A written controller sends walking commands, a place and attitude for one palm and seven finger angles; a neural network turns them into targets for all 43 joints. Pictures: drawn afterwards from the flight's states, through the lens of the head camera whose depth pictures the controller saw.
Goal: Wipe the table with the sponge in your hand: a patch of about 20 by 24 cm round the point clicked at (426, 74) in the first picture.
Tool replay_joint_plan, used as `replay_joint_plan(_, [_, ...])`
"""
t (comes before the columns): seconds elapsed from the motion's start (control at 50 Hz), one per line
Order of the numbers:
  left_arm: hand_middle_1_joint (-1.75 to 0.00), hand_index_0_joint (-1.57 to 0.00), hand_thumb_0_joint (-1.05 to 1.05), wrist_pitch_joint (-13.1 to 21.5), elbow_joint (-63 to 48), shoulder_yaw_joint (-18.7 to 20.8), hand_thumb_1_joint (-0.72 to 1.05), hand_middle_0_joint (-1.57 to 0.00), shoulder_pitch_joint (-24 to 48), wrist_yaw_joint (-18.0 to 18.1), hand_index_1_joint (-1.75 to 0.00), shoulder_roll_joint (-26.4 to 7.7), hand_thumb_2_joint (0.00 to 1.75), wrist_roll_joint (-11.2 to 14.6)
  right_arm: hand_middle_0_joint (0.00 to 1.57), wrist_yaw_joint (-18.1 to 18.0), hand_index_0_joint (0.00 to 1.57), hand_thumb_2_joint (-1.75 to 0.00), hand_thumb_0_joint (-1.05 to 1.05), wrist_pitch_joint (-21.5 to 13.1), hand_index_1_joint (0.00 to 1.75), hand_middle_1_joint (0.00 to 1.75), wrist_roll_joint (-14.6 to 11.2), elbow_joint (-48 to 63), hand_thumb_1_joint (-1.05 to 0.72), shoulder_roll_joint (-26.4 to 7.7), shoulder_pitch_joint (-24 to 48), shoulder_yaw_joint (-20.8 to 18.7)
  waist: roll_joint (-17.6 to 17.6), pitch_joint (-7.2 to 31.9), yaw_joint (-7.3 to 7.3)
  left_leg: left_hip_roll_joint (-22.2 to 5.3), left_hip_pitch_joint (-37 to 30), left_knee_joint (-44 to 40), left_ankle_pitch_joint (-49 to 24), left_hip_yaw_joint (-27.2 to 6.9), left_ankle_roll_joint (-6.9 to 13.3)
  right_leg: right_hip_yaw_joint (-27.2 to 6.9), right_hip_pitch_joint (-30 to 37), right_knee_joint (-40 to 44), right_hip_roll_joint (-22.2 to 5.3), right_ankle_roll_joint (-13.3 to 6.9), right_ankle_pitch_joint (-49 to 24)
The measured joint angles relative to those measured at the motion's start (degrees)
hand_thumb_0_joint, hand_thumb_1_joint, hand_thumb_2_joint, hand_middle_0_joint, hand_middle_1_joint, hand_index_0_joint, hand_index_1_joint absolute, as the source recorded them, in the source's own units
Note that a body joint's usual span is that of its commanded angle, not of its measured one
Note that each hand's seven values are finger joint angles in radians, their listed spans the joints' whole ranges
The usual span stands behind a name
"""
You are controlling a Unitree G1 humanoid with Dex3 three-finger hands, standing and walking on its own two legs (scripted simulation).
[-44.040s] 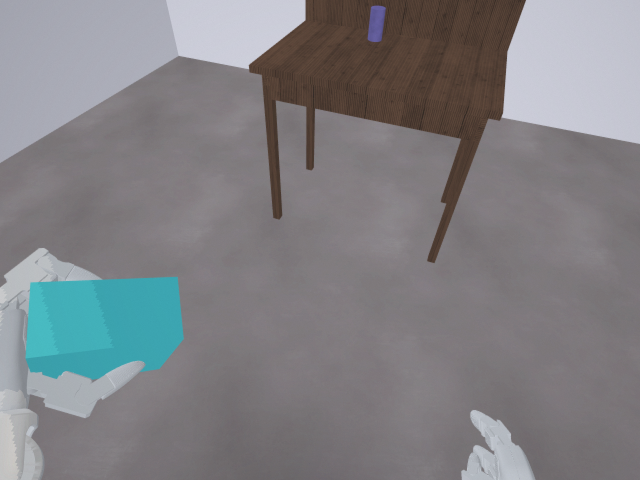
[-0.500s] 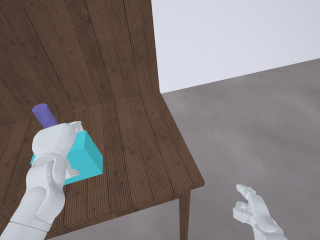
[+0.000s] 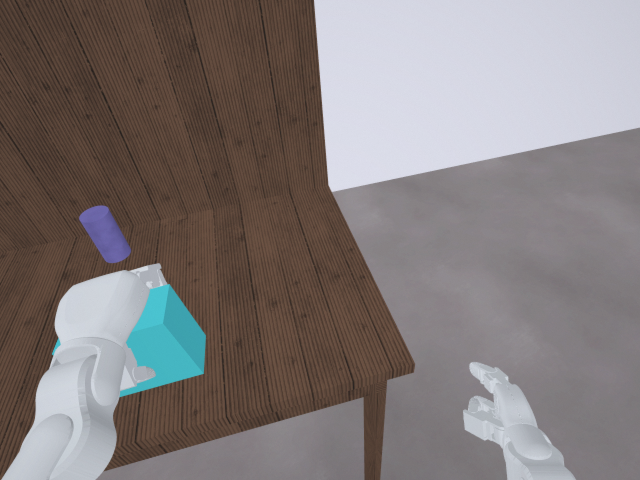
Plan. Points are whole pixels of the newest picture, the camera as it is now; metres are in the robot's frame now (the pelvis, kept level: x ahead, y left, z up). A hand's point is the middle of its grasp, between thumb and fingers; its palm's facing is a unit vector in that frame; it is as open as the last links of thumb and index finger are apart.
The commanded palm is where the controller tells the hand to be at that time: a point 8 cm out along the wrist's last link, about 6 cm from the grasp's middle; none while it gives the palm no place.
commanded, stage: bring the sponge back beside the body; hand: left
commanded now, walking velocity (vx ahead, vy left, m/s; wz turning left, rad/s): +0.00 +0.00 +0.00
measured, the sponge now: (145, 351) +0.22 +0.27 +0.07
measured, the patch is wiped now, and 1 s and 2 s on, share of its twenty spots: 1.00 1.00 1.00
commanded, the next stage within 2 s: step back with the hand held close in 1.02 s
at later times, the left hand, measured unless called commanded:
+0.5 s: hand (111, 359) +0.19 +0.28 +0.11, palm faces +0.07 -0.12 -0.99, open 10.2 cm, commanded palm +0.15 +0.27 +0.18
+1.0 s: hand (95, 372) +0.17 +0.29 +0.11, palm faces +0.08 -0.13 -0.99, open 10.2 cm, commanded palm +0.14 +0.28 +0.18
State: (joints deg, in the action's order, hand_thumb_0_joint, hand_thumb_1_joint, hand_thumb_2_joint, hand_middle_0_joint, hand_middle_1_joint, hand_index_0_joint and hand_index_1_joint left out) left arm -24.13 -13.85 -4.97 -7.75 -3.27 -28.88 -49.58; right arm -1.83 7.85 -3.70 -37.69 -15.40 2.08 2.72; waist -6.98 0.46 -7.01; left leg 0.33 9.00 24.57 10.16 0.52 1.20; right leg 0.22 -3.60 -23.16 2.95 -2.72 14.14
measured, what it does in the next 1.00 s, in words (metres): stands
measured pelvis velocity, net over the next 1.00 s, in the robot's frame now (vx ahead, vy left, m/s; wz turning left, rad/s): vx -0.01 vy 0.00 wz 0.00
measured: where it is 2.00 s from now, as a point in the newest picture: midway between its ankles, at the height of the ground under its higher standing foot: outside the picture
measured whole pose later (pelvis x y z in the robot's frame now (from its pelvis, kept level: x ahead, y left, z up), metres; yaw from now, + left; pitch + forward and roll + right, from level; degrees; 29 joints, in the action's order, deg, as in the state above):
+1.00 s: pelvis -0.01 +0.00 +0.00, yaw +0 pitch -7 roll -1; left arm -20.3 -19.3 -0.6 -17.6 -1.6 -30.0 -48.2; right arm -2.5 5.4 -2.9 -38.0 -14.7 1.1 2.6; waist -7.1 -0.3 -7.7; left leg 0.1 8.9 25.9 9.9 0.3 1.5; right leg 0.2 -3.0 -23.5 3.3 -2.4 13.3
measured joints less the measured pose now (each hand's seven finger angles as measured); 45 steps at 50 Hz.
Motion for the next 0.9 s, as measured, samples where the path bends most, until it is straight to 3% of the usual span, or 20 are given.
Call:
replay_joint_plan(0.68, [-1.33, -0.73, 0.0, 3.76, -5.88, 4.41, -0.5, -0.72, -11.19, 1.45, -1.32, -1.11, 1.05, 1.76, 0.2, -0.44, 0.2, -0.9, 0.02, -2.18, 0.3, 0.3, 0.69, -0.13, -0.9, 0.0, -1.82, -0.7, -0.29, -0.48, -0.31, -0.57, 0.21, 1.88, 0.32, -0.13, -0.08, -0.02, 0.22, -0.84, 0.62, -0.05, -0.28])
replay_joint_plan(0.9, [-1.33, -0.73, 0.0, 4.3, -5.44, 4.44, -0.5, -0.72, -10.09, 1.97, -1.32, -1.18, 1.05, 1.4, 0.2, -0.82, 0.2, -0.9, 0.02, -2.59, 0.3, 0.3, 0.78, -0.44, -0.9, 0.47, -1.17, -0.44, -0.22, -0.81, -0.84, -0.34, -0.16, 1.52, -0.09, -0.28, 0.13, 0.08, 0.73, -0.32, 0.42, 0.17, -0.71])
